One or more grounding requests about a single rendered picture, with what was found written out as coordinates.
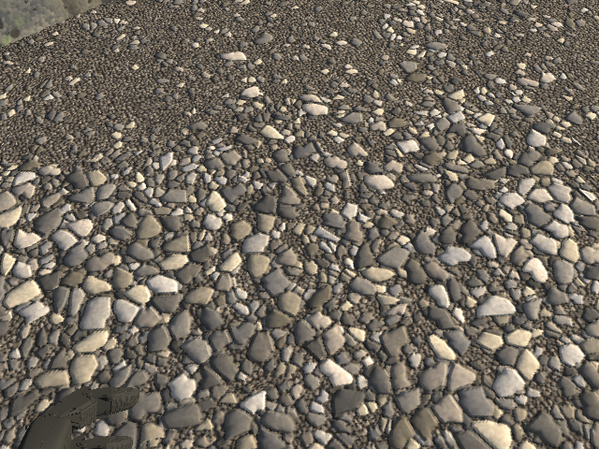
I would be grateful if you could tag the left robot hand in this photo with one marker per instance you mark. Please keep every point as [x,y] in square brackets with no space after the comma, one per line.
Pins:
[75,411]

